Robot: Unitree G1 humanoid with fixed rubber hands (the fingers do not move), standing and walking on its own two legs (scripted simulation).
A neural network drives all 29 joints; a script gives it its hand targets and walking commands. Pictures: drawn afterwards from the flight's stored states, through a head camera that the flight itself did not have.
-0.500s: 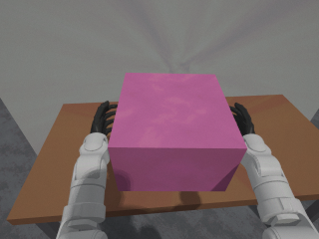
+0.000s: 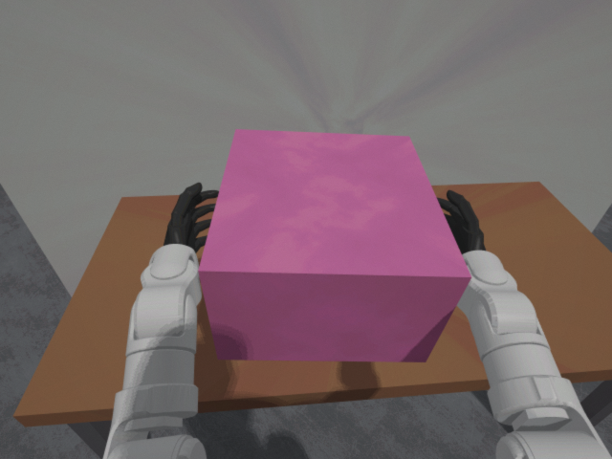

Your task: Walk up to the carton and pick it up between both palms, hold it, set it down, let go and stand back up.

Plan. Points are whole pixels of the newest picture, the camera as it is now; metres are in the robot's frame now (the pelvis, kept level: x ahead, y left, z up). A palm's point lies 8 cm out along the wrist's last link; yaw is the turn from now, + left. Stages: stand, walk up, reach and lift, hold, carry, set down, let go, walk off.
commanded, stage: reach and lift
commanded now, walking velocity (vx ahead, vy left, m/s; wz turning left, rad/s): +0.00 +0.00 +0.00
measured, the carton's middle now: (323, 236) +0.41 -0.02 +0.13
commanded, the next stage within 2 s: hold in 0.30 s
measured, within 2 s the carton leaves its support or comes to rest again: neither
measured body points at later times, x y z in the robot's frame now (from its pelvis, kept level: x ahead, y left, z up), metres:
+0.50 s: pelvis +0.00 +0.00 +0.00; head -0.04 +0.02 +0.45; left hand +0.38 +0.17 +0.17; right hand +0.37 -0.19 +0.16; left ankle +0.00 +0.11 -0.75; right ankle +0.03 -0.12 -0.75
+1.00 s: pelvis -0.01 +0.00 +0.00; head -0.05 +0.02 +0.45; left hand +0.37 +0.18 +0.19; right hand +0.36 -0.19 +0.18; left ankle +0.00 +0.11 -0.75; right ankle +0.03 -0.12 -0.75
